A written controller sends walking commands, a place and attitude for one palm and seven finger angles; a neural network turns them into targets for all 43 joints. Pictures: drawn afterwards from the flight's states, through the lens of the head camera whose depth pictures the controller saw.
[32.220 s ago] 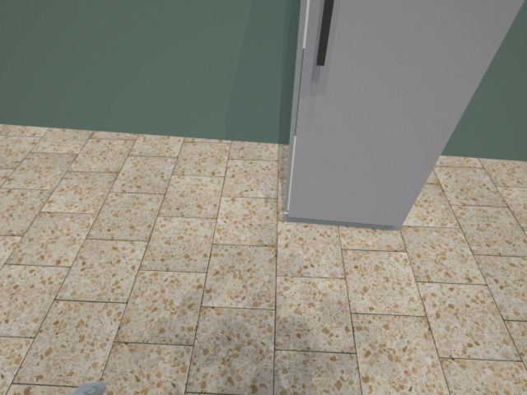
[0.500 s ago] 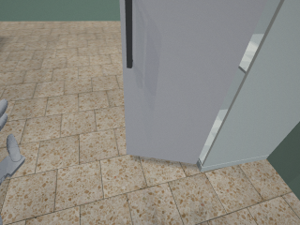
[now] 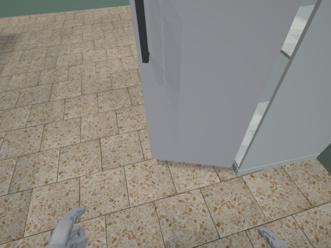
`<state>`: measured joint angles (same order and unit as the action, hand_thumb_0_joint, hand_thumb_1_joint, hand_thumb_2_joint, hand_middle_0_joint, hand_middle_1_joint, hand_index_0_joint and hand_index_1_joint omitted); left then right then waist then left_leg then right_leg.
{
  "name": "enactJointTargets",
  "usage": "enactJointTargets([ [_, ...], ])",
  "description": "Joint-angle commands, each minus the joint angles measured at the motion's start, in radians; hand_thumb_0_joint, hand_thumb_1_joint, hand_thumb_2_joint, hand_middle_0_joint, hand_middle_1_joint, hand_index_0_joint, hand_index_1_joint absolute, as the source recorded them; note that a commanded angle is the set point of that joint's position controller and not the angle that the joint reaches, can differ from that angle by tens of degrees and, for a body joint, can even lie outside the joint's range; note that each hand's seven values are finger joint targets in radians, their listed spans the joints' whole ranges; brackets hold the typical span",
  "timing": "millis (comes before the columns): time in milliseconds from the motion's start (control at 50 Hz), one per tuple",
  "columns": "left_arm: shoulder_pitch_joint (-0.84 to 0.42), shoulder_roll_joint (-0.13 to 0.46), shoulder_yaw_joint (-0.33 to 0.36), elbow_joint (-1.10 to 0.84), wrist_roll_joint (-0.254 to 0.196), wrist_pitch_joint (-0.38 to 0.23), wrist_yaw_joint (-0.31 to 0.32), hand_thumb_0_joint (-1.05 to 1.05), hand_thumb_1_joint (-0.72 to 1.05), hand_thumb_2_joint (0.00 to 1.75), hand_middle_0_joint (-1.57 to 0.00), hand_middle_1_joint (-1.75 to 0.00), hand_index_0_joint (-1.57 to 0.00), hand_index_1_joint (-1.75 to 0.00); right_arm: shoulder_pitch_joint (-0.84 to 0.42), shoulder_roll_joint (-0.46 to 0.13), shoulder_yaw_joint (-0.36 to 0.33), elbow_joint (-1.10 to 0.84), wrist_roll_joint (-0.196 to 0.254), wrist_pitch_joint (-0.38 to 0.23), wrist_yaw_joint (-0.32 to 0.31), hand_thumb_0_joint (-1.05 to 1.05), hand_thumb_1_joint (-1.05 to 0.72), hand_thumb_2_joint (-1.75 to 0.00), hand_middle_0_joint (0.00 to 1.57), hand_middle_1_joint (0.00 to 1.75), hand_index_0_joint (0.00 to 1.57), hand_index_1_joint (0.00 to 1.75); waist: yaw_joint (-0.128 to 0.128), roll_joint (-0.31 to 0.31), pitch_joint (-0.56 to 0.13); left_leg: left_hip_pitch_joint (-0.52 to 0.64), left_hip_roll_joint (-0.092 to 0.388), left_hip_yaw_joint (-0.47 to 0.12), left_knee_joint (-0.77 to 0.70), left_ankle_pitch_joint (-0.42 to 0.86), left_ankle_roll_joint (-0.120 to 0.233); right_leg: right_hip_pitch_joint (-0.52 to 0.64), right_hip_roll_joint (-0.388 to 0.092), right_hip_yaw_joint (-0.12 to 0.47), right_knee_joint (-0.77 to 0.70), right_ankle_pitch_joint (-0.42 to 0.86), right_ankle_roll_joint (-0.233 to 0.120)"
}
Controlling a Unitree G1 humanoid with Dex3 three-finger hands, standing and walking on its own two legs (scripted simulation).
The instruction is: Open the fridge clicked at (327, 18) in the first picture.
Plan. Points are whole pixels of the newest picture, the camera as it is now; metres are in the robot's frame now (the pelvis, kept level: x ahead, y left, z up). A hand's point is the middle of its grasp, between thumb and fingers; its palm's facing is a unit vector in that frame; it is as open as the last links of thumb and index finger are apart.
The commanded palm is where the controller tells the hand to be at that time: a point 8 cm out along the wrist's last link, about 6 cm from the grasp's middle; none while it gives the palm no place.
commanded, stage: let the arm hang, fingers relaxed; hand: left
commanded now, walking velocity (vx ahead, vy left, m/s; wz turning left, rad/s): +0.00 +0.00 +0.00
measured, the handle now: (142, 15) +0.74 +0.10 +0.24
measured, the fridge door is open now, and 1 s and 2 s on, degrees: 70 70 70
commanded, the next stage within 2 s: look to check the result in 0.90 s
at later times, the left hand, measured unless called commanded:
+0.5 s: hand out of the picture +0.01 +0.22 -0.15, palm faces -0.03 -0.96 -0.28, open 7.4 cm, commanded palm none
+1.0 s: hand out of the picture +0.02 +0.18 -0.16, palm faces -0.03 -0.98 -0.18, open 7.3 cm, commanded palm none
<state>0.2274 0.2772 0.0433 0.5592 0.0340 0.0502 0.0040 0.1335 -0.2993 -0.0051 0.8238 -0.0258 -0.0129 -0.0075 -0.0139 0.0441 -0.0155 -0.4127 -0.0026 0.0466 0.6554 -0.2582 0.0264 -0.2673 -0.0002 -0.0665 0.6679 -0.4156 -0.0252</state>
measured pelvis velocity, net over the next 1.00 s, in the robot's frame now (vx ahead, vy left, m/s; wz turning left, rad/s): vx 0.02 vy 0.01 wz -0.03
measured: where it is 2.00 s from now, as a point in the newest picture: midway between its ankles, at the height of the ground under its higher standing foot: outside the picture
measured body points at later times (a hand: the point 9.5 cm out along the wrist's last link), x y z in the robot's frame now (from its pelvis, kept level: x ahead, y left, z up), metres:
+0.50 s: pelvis +0.01 +0.00 +0.02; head +0.02 -0.01 +0.47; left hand +0.02 +0.27 -0.13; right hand +0.03 -0.24 -0.14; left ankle +0.05 +0.10 -0.72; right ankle -0.04 -0.10 -0.72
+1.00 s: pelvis +0.02 +0.01 +0.02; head +0.03 +0.01 +0.47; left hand +0.02 +0.23 -0.14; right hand +0.01 -0.22 -0.14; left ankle +0.05 +0.10 -0.72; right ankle -0.04 -0.10 -0.72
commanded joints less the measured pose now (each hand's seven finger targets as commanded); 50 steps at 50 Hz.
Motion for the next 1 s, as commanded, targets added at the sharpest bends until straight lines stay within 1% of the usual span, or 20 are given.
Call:
enactJointTargets([
  [0, -0.001, 0.131, 0.006, 0.124, -0.011, -0.049, 0.010, 0.00, 0.90, 0.90, -0.20, -0.30, -0.20, -0.30, -0.010, -0.094, -0.025, -0.021, -0.009, 0.008, -0.007, 0.00, -0.90, -0.90, 0.20, 0.30, 0.20, 0.30, 0.007, -0.044, -0.042, 0.122, 0.093, -0.131, -0.140, 0.240, 0.016, 0.036, -0.129, 0.152, -0.216, 0.298, -0.045],
  [20, -0.005, 0.125, -0.001, 0.180, -0.013, -0.053, 0.011, 0.00, 0.90, 0.90, -0.20, -0.30, -0.20, -0.30, -0.003, -0.081, -0.021, 0.004, -0.008, 0.011, -0.008, 0.00, -0.90, -0.90, 0.20, 0.30, 0.20, 0.30, 0.003, -0.025, -0.043, 0.141, 0.091, -0.123, -0.158, 0.233, 0.011, 0.047, -0.130, 0.154, -0.238, 0.299, -0.043],
  [40, -0.005, 0.115, -0.007, 0.231, -0.016, -0.055, 0.012, 0.00, 0.90, 0.90, -0.20, -0.30, -0.20, -0.30, -0.001, -0.072, -0.018, 0.032, -0.007, 0.013, -0.010, 0.00, -0.90, -0.90, 0.20, 0.30, 0.20, 0.30, 0.001, 0.021, -0.039, 0.163, 0.092, -0.120, -0.176, 0.215, 0.007, 0.047, -0.128, 0.157, -0.259, 0.278, -0.041],
  [60, -0.003, 0.130, -0.008, 0.268, -0.016, -0.060, 0.012, 0.00, 0.90, 0.90, -0.20, -0.30, -0.20, -0.30, 0.003, -0.083, -0.018, 0.050, -0.003, 0.014, -0.011, 0.00, -0.90, -0.90, 0.20, 0.30, 0.20, 0.30, 0.002, 0.029, -0.035, 0.179, 0.096, -0.125, -0.183, 0.221, 0.006, 0.058, -0.123, 0.155, -0.282, 0.282, -0.035],
  [80, -0.002, 0.117, -0.010, 0.310, -0.019, -0.063, 0.012, 0.00, 0.90, 0.90, -0.20, -0.30, -0.20, -0.30, 0.010, -0.073, -0.019, 0.074, 0.000, 0.012, -0.014, 0.00, -0.90, -0.90, 0.20, 0.30, 0.20, 0.30, 0.000, 0.051, -0.035, 0.185, 0.100, -0.121, -0.197, 0.215, 0.006, 0.073, -0.125, 0.157, -0.299, 0.283, -0.036],
  [100, 0.008, 0.100, 0.003, 0.339, -0.017, -0.066, 0.014, 0.00, 0.90, 0.90, -0.20, -0.30, -0.20, -0.30, 0.012, -0.071, -0.024, 0.090, -0.004, 0.012, -0.018, 0.00, -0.90, -0.90, 0.20, 0.30, 0.20, 0.30, 0.005, 0.094, -0.039, 0.194, 0.104, -0.124, -0.206, 0.197, 0.009, 0.089, -0.123, 0.156, -0.317, 0.281, -0.039],
  [120, 0.011, 0.110, -0.001, 0.368, -0.020, -0.067, 0.013, 0.00, 0.90, 0.90, -0.20, -0.30, -0.20, -0.30, 0.019, -0.072, -0.023, 0.110, -0.001, 0.012, -0.020, 0.00, -0.90, -0.90, 0.20, 0.30, 0.20, 0.30, 0.005, 0.122, -0.038, 0.192, 0.107, -0.125, -0.216, 0.188, 0.010, 0.107, -0.124, 0.154, -0.329, 0.281, -0.041],
  [140, 0.010, 0.112, -0.003, 0.396, -0.022, -0.068, 0.011, 0.00, 0.90, 0.90, -0.20, -0.30, -0.20, -0.30, 0.020, -0.074, -0.023, 0.129, 0.000, 0.012, -0.022, 0.00, -0.90, -0.90, 0.20, 0.30, 0.20, 0.30, 0.006, 0.121, -0.032, 0.194, 0.109, -0.124, -0.226, 0.168, 0.008, 0.112, -0.123, 0.157, -0.346, 0.265, -0.043],
  [160, 0.015, 0.111, -0.006, 0.419, -0.022, -0.069, 0.012, 0.00, 0.90, 0.90, -0.20, -0.30, -0.20, -0.30, 0.031, -0.074, -0.025, 0.140, 0.004, 0.014, -0.023, 0.00, -0.90, -0.90, 0.20, 0.30, 0.20, 0.30, 0.006, 0.060, -0.033, 0.211, 0.110, -0.122, -0.222, 0.175, 0.007, 0.114, -0.122, 0.150, -0.365, 0.275, -0.037],
  [180, 0.009, 0.105, -0.011, 0.442, -0.022, -0.070, 0.011, 0.00, 0.90, 0.90, -0.20, -0.30, -0.20, -0.30, 0.044, -0.076, -0.025, 0.158, 0.005, 0.013, -0.026, 0.00, -0.90, -0.90, 0.20, 0.30, 0.20, 0.30, -0.001, 0.044, -0.027, 0.223, 0.113, -0.120, -0.230, 0.180, 0.007, 0.111, -0.124, 0.149, -0.375, 0.282, -0.040],
  [300, 0.021, 0.100, -0.020, 0.533, -0.025, -0.073, 0.015, 0.00, 0.90, 0.90, -0.20, -0.30, -0.20, -0.30, 0.078, -0.082, -0.026, 0.232, 0.011, 0.007, -0.032, 0.00, -0.90, -0.90, 0.20, 0.30, 0.20, 0.30, 0.002, -0.037, -0.010, 0.268, 0.128, -0.112, -0.265, 0.241, 0.012, 0.131, -0.117, 0.116, -0.385, 0.341, -0.035],
  [340, 0.024, 0.092, -0.024, 0.549, -0.025, -0.071, 0.017, 0.00, 0.90, 0.90, -0.20, -0.30, -0.20, -0.30, 0.079, -0.079, -0.025, 0.247, 0.010, 0.009, -0.032, 0.00, -0.90, -0.90, 0.20, 0.30, 0.20, 0.30, 0.004, -0.049, 0.026, 0.260, 0.128, -0.114, -0.283, 0.218, 0.012, 0.114, -0.113, 0.116, -0.396, 0.298, -0.033],
  [420, 0.030, 0.088, -0.029, 0.567, -0.026, -0.069, 0.020, 0.00, 0.90, 0.90, -0.20, -0.30, -0.20, -0.30, 0.083, -0.066, -0.021, 0.267, 0.008, 0.011, -0.028, 0.00, -0.90, -0.90, 0.20, 0.30, 0.20, 0.30, 0.008, -0.073, 0.056, 0.256, 0.126, -0.114, -0.312, 0.181, 0.012, 0.098, -0.112, 0.114, -0.410, 0.232, -0.031],
  [460, 0.033, 0.085, -0.029, 0.568, -0.025, -0.071, 0.022, 0.00, 0.90, 0.90, -0.20, -0.30, -0.20, -0.30, 0.087, -0.060, -0.020, 0.273, 0.009, 0.010, -0.026, 0.00, -0.90, -0.90, 0.20, 0.30, 0.20, 0.30, 0.009, -0.072, 0.045, 0.260, 0.124, -0.113, -0.317, 0.193, 0.012, 0.108, -0.113, 0.114, -0.409, 0.236, -0.029],
  [620, 0.041, 0.051, -0.034, 0.566, -0.025, -0.069, 0.027, 0.00, 0.90, 0.90, -0.20, -0.30, -0.20, -0.30, 0.097, -0.011, -0.010, 0.294, 0.005, 0.007, -0.024, 0.00, -0.90, -0.90, 0.20, 0.30, 0.20, 0.30, 0.011, -0.063, 0.071, 0.257, 0.120, -0.106, -0.333, 0.222, 0.010, 0.101, -0.114, 0.113, -0.396, 0.262, -0.018],
  [700, 0.054, 0.032, -0.034, 0.564, -0.026, -0.070, 0.029, 0.00, 0.90, 0.90, -0.20, -0.30, -0.20, -0.30, 0.113, 0.009, -0.006, 0.300, 0.005, 0.004, -0.026, 0.00, -0.90, -0.90, 0.20, 0.30, 0.20, 0.30, 0.011, -0.053, 0.057, 0.261, 0.118, -0.105, -0.332, 0.242, 0.010, 0.113, -0.114, 0.113, -0.390, 0.275, -0.015],
  [780, 0.069, 0.016, -0.035, 0.566, -0.025, -0.070, 0.031, 0.00, 0.90, 0.90, -0.20, -0.30, -0.20, -0.30, 0.121, 0.022, -0.006, 0.303, 0.007, 0.004, -0.028, 0.00, -0.90, -0.90, 0.20, 0.30, 0.20, 0.30, 0.011, -0.051, 0.074, 0.263, 0.117, -0.099, -0.330, 0.240, 0.009, 0.103, -0.115, 0.111, -0.395, 0.277, -0.015],
  [840, 0.078, 0.011, -0.033, 0.570, -0.026, -0.070, 0.030, 0.00, 0.90, 0.90, -0.20, -0.30, -0.20, -0.30, 0.131, 0.024, -0.007, 0.306, 0.006, 0.004, -0.030, 0.00, -0.90, -0.90, 0.20, 0.30, 0.20, 0.30, 0.009, -0.023, 0.071, 0.257, 0.114, -0.100, -0.330, 0.235, 0.009, 0.112, -0.111, 0.116, -0.394, 0.272, -0.017],
  [920, 0.096, 0.002, -0.035, 0.577, -0.027, -0.072, 0.031, 0.00, 0.90, 0.90, -0.20, -0.30, -0.20, -0.30, 0.142, 0.028, -0.008, 0.305, 0.008, 0.003, -0.033, 0.00, -0.90, -0.90, 0.20, 0.30, 0.20, 0.30, 0.008, -0.029, 0.055, 0.277, 0.115, -0.097, -0.320, 0.249, 0.013, 0.114, -0.113, 0.116, -0.394, 0.291, -0.018],
  [980, 0.103, -0.002, -0.035, 0.581, -0.026, -0.070, 0.032, 0.00, 0.90, 0.90, -0.20, -0.30, -0.20, -0.30, 0.145, 0.032, -0.009, 0.307, 0.010, 0.005, -0.034, 0.00, -0.90, -0.90, 0.20, 0.30, 0.20, 0.30, 0.006, -0.037, 0.068, 0.276, 0.116, -0.100, -0.323, 0.237, 0.014, 0.103, -0.109, 0.113, -0.395, 0.270, -0.019],
])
